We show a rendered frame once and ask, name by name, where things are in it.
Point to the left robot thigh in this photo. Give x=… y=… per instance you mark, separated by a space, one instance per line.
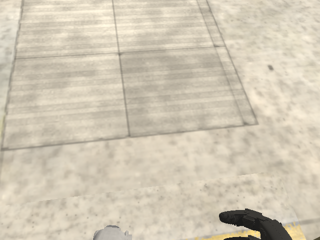
x=112 y=233

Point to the left robot shin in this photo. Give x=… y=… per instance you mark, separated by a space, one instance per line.
x=113 y=226

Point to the right robot hand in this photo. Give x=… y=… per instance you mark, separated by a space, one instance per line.
x=269 y=229

